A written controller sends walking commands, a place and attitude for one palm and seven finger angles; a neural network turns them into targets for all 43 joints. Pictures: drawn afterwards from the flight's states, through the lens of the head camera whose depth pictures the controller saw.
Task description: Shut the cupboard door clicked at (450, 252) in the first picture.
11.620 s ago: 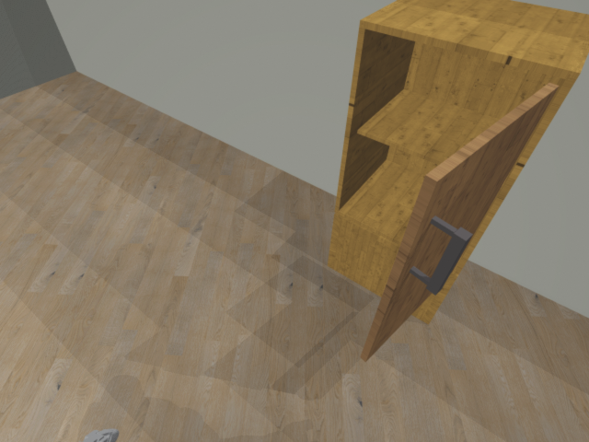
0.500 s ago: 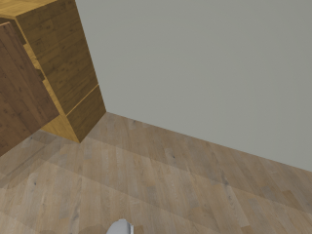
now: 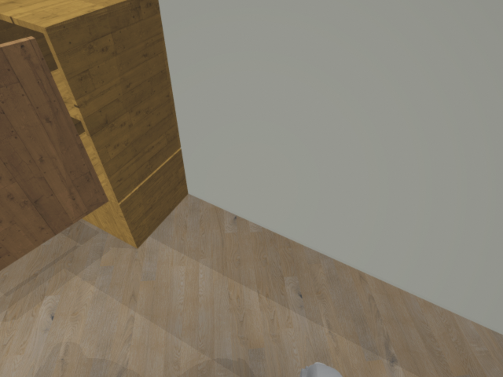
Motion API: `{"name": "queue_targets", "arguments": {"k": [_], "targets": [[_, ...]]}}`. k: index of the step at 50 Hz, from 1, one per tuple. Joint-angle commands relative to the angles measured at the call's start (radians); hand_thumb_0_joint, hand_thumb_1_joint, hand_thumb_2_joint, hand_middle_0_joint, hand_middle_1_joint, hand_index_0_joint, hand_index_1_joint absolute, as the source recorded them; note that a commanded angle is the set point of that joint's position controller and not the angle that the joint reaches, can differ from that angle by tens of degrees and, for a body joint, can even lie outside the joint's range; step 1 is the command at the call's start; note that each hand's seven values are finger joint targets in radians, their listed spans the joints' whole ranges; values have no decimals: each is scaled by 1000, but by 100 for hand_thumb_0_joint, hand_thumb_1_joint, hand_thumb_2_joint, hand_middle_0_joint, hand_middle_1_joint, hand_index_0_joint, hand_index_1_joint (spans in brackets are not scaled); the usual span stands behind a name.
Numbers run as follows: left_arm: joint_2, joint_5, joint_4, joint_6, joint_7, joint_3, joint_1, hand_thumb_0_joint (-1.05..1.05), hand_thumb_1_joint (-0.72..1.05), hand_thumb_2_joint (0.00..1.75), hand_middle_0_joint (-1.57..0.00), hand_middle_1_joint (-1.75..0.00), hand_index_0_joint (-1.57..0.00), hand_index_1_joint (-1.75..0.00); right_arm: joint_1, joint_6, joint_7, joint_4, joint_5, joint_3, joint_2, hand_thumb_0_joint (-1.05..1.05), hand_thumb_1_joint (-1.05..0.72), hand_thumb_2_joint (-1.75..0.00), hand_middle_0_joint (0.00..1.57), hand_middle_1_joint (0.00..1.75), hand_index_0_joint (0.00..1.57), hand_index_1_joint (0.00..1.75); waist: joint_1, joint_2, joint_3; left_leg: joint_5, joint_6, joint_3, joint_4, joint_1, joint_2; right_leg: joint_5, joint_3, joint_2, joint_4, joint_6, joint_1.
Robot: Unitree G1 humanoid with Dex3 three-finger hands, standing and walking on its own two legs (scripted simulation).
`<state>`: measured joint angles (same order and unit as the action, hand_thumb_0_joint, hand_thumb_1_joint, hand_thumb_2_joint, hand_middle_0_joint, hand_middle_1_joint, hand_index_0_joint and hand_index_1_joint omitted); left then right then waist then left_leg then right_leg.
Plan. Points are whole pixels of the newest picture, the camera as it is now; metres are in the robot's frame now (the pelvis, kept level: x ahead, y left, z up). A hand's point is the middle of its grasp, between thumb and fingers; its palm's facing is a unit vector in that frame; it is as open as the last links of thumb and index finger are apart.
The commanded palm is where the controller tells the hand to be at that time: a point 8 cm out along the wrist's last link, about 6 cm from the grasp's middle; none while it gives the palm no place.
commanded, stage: walk to a spot facing it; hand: left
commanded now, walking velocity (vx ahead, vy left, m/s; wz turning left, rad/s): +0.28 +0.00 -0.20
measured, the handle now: out of the picture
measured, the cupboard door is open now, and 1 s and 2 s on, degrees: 79 79 79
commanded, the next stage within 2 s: turn to face it in 0.06 s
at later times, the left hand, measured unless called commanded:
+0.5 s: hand (196, 329) +0.24 +0.12 -0.16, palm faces +0.11 -0.96 -0.24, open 7.1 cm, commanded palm none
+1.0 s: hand out of the picture +0.15 +0.21 -0.17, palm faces +0.41 -0.87 -0.27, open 7.4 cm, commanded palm none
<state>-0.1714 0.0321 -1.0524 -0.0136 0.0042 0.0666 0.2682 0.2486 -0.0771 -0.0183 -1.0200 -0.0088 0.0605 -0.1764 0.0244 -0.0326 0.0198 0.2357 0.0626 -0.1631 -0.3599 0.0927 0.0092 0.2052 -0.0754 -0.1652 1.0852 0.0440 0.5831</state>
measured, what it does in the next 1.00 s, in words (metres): walks ahead, turning left: right foot, then left foot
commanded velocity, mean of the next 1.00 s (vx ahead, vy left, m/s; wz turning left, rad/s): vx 0.03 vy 0.00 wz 0.49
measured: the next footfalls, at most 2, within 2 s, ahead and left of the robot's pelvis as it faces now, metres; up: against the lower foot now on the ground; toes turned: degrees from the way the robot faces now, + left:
right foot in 0.26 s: +0.25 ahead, -0.16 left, +0.00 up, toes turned -11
left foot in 0.70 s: +0.21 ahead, +0.09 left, +0.00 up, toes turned +21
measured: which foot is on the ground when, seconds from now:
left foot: down 0.00-0.26, up 0.28-0.68, down 0.70-1.00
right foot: up 0.00-0.24, down 0.26-0.70, up 0.72-1.00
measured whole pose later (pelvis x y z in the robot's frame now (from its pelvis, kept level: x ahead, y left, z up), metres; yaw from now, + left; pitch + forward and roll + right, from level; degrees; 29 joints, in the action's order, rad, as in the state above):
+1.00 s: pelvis +0.16 -0.02 +0.00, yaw +22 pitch +0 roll -1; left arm -0.26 0.02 -0.95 0.06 -0.02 0.09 0.20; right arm 0.20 0.03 0.01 -0.93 -0.01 0.04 -0.19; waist 0.00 -0.01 0.05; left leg 0.17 0.05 0.00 -0.45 0.28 0.03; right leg 0.37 -0.03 -0.10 1.06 0.10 0.47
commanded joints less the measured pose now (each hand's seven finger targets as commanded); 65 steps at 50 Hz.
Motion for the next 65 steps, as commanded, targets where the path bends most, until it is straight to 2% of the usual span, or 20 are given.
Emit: {"name": "queue_targets", "arguments": {"k": [1,7,10,11,13,14,17,21,33,34,35,36,37,43,52,58,59,60,61,65], "targets": [[-21,-4,71,5,13,6,-28,0,90,90,-20,-30,-20,-30,100,-10,-5,2,-7,10,-89,0,-90,-90,20,30,20,30,-15,135,118,-197,107,154,216,34,-281,-90,22,-8,-135,11,74],[-26,-10,126,-8,15,-5,-177,0,90,90,-20,-30,-20,-30,193,5,-7,-42,-21,11,-112,0,-90,-90,20,30,20,30,-64,161,118,-487,79,81,100,-93,-296,-43,-41,65,-408,-32,-14],[-59,-7,83,-31,7,-1,-28,0,90,90,-20,-30,-20,-30,184,13,-11,-55,-16,4,-120,0,-90,-90,20,30,20,30,12,91,36,-649,44,90,-118,-41,-271,-88,-63,118,-552,-49,-313],[-107,-2,40,-46,1,10,95,0,90,90,-20,-30,-20,-30,174,10,-8,-53,-6,1,-106,0,-90,-90,20,30,20,30,65,34,-45,-562,8,76,-277,54,-216,-235,-34,88,-601,-51,-529],[-278,-16,-7,-63,-11,39,272,0,90,90,-20,-30,-20,-30,248,17,-7,-26,15,-6,-56,0,-90,-90,20,30,20,30,76,-239,-293,382,-64,86,-794,322,-12,-863,363,-355,-644,-227,-825],[-249,-22,23,-49,-19,29,188,0,90,90,-20,-30,-20,-30,219,32,-16,-17,16,-2,-71,0,-90,-90,20,30,20,30,61,-117,-218,373,-56,175,-872,330,-53,-856,284,-353,-674,-256,-712],[-165,-23,71,-39,-31,12,4,0,90,90,-20,-30,-20,-30,129,70,0,-23,2,1,-44,0,-90,-90,20,30,20,30,11,-95,-38,238,-85,175,-955,390,-120,-490,155,-281,-770,-203,-426],[-123,-14,105,-27,-38,4,-106,0,90,90,-20,-30,-20,-30,191,116,17,-29,-8,5,-7,0,-90,-90,20,30,20,30,-70,-110,-20,120,-111,136,-839,328,-119,-164,-37,-199,-845,-136,-253],[-200,-7,130,20,-34,46,-54,0,90,90,-20,-30,-20,-30,19,104,36,108,-12,25,-73,0,-90,-90,20,30,20,30,-33,-55,-17,70,-106,29,-261,193,-82,-39,-122,-232,-623,-115,-318],[-184,-15,136,27,-31,43,-56,0,90,90,-20,-30,-20,-30,71,97,38,100,-12,35,-110,0,-90,-90,20,30,20,30,-64,71,-46,-28,-93,90,-121,89,-100,11,-147,-194,-483,-71,-258],[-125,-25,171,35,-24,36,-52,0,90,90,-20,-30,-20,-30,110,87,31,107,-18,57,-214,0,-90,-90,20,30,20,30,-82,380,-35,-246,7,440,22,20,-322,275,-191,-44,-246,20,-55],[-106,-18,221,40,-23,20,-138,0,90,90,-20,-30,-20,-30,149,90,19,101,-20,66,-285,0,-90,-90,20,30,20,30,-120,417,-24,-449,121,604,79,38,-454,483,-91,39,-44,44,34],[-123,-14,231,41,-20,24,-155,0,90,90,-20,-30,-20,-30,132,90,14,100,-21,62,-288,0,-90,-90,20,30,20,30,-99,278,-39,-377,156,554,62,52,-461,410,-8,19,45,28,27],[-144,-15,157,43,-15,37,-63,0,90,90,-20,-30,-20,-30,-46,75,1,157,-9,36,-215,0,-90,-90,20,30,20,30,-28,160,-81,-302,62,359,45,50,-240,132,56,47,83,50,-8],[-143,-24,212,45,-33,27,-135,0,90,90,-20,-30,-20,-30,6,97,8,143,-16,54,-233,0,-90,-90,20,30,20,30,-70,175,-52,-228,121,524,43,45,-248,239,80,90,-174,52,-74],[-157,-35,195,25,-41,28,3,0,90,90,-20,-30,-20,-30,-84,113,16,177,-8,64,-226,0,-90,-90,20,30,20,30,2,162,-102,-230,46,533,-75,242,-143,58,48,139,-647,22,-458],[-221,-22,195,16,-46,40,38,0,90,90,-20,-30,-20,-30,-89,114,22,188,2,61,-179,0,-90,-90,20,30,20,30,24,8,-119,-58,-19,458,-204,399,-57,89,175,5,-800,-15,-604],[-313,-5,205,12,-51,56,37,0,90,90,-20,-30,-20,-30,-102,113,25,215,5,51,-116,0,-90,-90,20,30,20,30,37,-288,-66,277,-106,234,-457,564,94,78,452,-283,-879,-132,-604],[-310,-13,225,18,-53,47,-9,0,90,90,-20,-30,-20,-30,-123,118,25,214,-9,65,-175,0,-90,-90,20,30,20,30,25,-197,-26,334,-98,266,-666,516,44,42,442,-349,-873,-192,-415],[-193,-15,263,8,-47,19,-182,0,90,90,-20,-30,-20,-30,-34,145,47,147,-19,65,-155,0,-90,-90,20,30,20,30,-76,-139,73,126,-122,221,-900,483,-21,-14,145,-160,-822,-129,-284]]}}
